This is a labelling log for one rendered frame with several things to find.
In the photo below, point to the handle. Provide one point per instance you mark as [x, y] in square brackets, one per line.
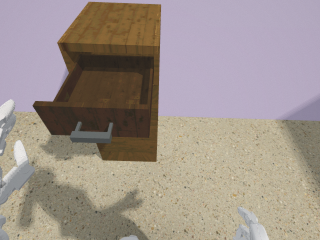
[78, 136]

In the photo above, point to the robot right hand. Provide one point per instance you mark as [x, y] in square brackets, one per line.
[255, 231]

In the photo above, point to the cabinet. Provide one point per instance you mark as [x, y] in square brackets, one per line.
[120, 29]

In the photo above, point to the robot left hand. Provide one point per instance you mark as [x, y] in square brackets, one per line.
[17, 176]

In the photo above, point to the drawer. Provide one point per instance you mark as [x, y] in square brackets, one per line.
[99, 90]

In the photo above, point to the left robot forearm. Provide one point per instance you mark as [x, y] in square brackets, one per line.
[3, 234]

